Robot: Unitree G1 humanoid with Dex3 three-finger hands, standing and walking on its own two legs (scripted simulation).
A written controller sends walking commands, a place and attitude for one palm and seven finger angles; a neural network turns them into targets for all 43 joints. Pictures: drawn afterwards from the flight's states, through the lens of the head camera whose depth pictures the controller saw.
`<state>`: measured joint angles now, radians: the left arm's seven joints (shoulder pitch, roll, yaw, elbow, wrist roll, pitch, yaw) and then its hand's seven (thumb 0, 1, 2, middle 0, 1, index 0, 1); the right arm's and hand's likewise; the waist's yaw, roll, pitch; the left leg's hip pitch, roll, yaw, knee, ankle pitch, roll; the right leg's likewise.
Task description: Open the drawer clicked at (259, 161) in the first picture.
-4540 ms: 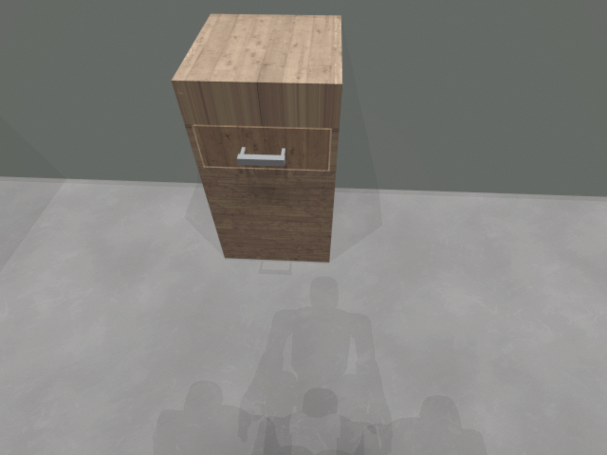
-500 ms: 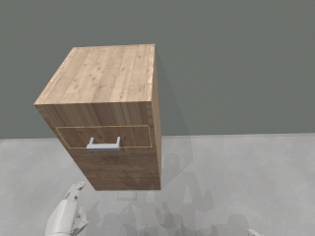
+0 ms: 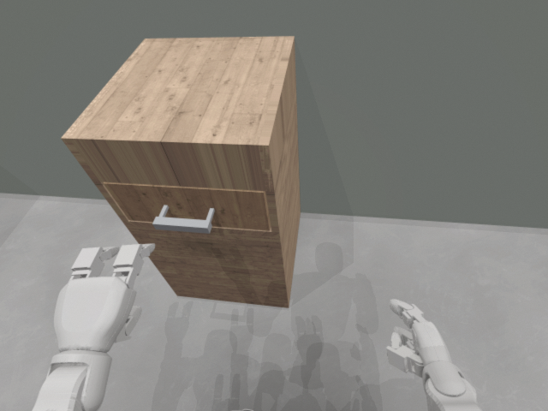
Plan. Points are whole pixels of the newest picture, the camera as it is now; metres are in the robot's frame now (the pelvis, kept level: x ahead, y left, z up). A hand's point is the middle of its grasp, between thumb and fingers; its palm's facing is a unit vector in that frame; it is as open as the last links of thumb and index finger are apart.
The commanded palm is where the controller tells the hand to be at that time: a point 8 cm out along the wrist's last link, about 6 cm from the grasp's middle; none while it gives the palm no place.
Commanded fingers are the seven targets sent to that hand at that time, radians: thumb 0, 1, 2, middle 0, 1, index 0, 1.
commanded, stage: raise the hand with hooked fingers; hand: left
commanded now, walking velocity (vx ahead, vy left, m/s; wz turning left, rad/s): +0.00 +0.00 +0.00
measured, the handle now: (185, 217) +0.52 +0.31 -0.14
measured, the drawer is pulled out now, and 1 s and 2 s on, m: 0.00 0.00 0.00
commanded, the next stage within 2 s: move the hooked fingers above the handle in 1.20 s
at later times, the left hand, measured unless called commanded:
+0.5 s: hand (117, 252) +0.29 +0.27 +0.09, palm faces +0.12 -0.10 -0.99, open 13.1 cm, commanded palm +0.26 +0.27 +0.14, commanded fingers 0.00 -0.50 0.30 -0.30 -1.20 -0.30 -1.20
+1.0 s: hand (101, 223) +0.32 +0.29 +0.12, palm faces -0.03 -0.10 -0.99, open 13.9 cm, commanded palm +0.29 +0.29 +0.18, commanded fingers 0.00 -0.50 0.30 -0.30 -1.20 -0.30 -1.20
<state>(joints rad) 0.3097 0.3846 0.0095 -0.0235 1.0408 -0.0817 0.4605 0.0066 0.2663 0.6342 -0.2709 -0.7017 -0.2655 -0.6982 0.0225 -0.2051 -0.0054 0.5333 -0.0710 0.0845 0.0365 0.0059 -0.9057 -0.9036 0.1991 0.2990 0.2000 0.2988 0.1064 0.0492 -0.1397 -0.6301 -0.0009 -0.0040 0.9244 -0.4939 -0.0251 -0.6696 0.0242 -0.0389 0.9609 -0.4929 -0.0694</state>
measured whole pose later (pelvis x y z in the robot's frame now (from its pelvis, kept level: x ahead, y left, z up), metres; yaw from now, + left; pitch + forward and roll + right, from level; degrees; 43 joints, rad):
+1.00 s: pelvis +0.00 +0.07 +0.05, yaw -3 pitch +3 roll -1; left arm -0.09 0.46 -0.06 0.10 0.94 0.02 0.03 0.00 -0.49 0.30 -0.32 -1.20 -0.31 -1.20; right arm 0.18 -0.22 0.00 0.60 0.00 0.11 0.00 0.01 -0.90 -0.90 0.20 0.30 0.20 0.30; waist 0.07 0.07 -0.03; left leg -0.26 -0.07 -0.03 0.51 -0.30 0.06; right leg -0.28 -0.01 0.04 0.50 -0.26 0.02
